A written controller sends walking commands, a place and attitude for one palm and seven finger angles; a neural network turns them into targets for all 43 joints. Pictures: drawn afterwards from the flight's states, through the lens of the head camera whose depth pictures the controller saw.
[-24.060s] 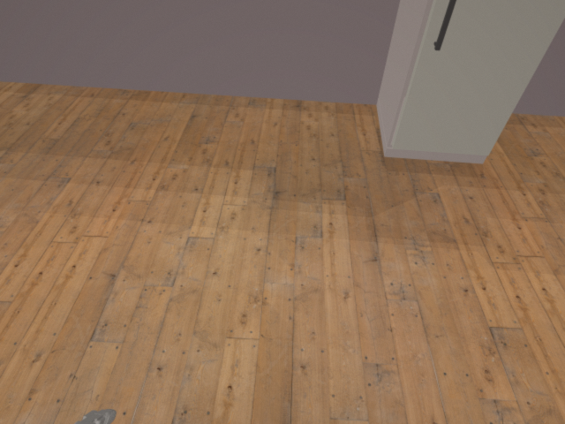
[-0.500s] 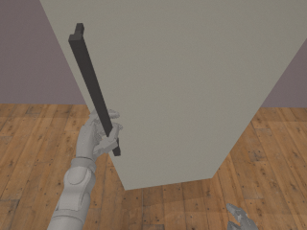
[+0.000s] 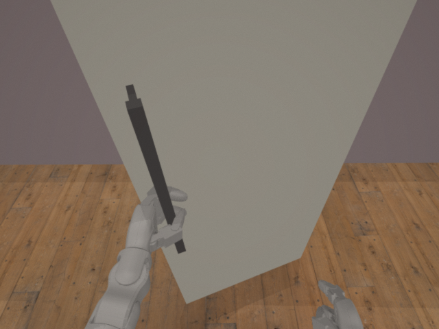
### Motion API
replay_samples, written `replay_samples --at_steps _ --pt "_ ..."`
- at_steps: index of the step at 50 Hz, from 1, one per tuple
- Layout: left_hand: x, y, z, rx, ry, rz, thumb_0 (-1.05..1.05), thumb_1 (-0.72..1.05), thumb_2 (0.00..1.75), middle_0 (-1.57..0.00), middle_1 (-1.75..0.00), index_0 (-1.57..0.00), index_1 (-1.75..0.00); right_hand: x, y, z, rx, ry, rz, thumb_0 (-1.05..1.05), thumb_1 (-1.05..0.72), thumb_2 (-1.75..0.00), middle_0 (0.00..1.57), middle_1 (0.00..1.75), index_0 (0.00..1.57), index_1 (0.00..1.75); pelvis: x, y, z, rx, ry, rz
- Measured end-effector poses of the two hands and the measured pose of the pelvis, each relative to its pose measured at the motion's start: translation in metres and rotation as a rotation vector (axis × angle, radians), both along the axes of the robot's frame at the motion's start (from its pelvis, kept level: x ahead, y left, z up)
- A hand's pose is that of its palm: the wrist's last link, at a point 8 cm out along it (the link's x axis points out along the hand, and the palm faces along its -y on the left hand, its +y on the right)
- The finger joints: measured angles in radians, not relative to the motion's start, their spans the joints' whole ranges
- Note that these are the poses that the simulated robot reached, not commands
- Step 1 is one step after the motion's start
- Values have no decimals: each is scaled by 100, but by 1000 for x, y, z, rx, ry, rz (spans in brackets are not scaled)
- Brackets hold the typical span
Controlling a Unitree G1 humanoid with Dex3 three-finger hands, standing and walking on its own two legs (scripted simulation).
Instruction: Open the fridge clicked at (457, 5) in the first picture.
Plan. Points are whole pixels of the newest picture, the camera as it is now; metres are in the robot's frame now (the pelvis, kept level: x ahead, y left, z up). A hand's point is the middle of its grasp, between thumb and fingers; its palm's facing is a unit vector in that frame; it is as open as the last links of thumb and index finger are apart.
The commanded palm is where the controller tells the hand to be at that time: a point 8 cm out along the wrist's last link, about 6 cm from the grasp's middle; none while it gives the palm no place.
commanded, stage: walk backward, drawing the door open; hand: left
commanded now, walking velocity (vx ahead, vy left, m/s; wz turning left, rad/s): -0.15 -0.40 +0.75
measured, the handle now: (162, 190) +0.34 +0.11 +0.09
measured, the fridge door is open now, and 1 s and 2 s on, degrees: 22 48 70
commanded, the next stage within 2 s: stop walking and hold the door back in 1.34 s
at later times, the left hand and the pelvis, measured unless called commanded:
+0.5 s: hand (209, 276) +0.20 +0.02 +0.04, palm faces +0.11 -0.98 -0.15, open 5.9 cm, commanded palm +0.17 +0.07 +0.04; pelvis -0.07 -0.12 -0.02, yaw +12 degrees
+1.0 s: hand (275, 321) +0.14 -0.07 +0.05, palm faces +0.56 -0.80 -0.20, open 6.1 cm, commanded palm +0.09 -0.05 +0.04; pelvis -0.02 -0.33 -0.01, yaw +38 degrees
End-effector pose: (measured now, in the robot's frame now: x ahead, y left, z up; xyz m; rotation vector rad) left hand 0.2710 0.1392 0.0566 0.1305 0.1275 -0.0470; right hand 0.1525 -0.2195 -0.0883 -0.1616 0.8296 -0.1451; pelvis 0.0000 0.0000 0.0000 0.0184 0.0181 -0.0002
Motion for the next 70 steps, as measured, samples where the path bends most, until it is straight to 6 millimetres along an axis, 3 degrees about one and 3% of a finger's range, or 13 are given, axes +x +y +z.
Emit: replay_samples --at_steps 10,19,26,32,37,42,47,51,54,58,64,70 --pt "-41 -26 1 35 0 79 1 69 75 -35 -129 -39 -140 -41 -47 -18 11 41 -7 1 -90 -90 20 30 20 30 -30 -43 -3 16 -9 34" --pt "-73 -50 1 58 -13 156 0 68 76 -37 -129 -37 -140 -59 -98 -30 -19 37 17 1 -91 -90 20 30 20 30 -55 -90 -12 11 -37 112" --pt "-96 -68 -5 26 -85 159 0 68 77 -38 -133 -37 -140 -65 -116 -26 -84 -15 124 1 -91 -90 20 30 20 30 -77 -122 -26 -25 -44 216" --pt "-121 -92 2 37 -1 204 0 69 76 -35 -129 -36 -140 -68 -125 -15 -52 94 283 1 -91 -90 20 30 20 30 -82 -164 1 -76 -38 346" --pt "-139 -115 1 17 -1 297 1 69 78 -35 -130 -38 -140 -36 -152 -10 -58 106 398 0 -91 -90 21 30 20 30 -69 -211 6 -99 4 409" --pt "-152 -137 -1 81 -56 464 1 66 80 -40 -135 -36 -140 20 -189 -26 -24 21 475 0 -91 -90 21 30 20 30 -50 -274 -14 -56 21 485" --pt "-168 -164 3 92 1 602 1 67 80 -39 -133 -33 -140 66 -220 -33 -19 -20 504 1 -91 -90 20 30 20 30 -35 -313 -14 -23 -25 611" --pt "-181 -186 2 75 -12 681 1 68 81 -38 -133 -32 -140 95 -227 -22 -57 -69 598 1 -91 -90 20 30 20 30 -19 -340 -13 17 -18 673" --pt "-189 -202 -2 56 -72 734 2 69 82 -40 -135 -33 -140 114 -227 -19 -71 -131 674 1 -91 -90 20 30 20 30 -11 -361 -23 9 -15 701" --pt "-200 -225 -1 91 -66 825 1 69 82 -42 -137 -31 -140 122 -236 -14 -54 -112 781 1 -91 -90 20 30 20 30 1 -405 -18 41 -43 743" --pt "-218 -275 4 74 22 985 2 72 81 -38 -130 -29 -140 139 -273 -10 -32 -36 900 1 -90 -90 20 30 20 30 35 -465 -2 -41 -72 844" --pt "-232 -328 3 163 28 1198 -1 70 82 -40 -133 -29 -140 191 -315 -38 -4 5 976 1 -90 -90 21 30 20 30 90 -523 -23 -27 -59 959"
